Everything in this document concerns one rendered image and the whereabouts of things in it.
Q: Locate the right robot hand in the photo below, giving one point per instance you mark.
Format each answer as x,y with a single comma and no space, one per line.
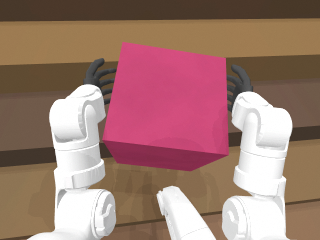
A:
242,85

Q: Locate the left robot hand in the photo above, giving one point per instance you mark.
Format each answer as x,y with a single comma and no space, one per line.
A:
92,78

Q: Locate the right robot forearm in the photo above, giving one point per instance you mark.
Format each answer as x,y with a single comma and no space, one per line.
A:
266,132

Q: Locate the left robot forearm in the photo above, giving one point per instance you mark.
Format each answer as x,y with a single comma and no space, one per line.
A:
74,127

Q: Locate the carton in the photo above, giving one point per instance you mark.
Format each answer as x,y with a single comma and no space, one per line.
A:
168,109

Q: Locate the robot right thigh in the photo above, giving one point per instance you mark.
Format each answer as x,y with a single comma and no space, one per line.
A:
186,221

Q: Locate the left robot upper arm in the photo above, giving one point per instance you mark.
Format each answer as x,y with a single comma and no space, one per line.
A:
85,215

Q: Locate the right robot upper arm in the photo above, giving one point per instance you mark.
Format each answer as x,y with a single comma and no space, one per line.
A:
251,218

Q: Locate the right robot shin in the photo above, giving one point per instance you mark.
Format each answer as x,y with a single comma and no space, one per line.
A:
170,228

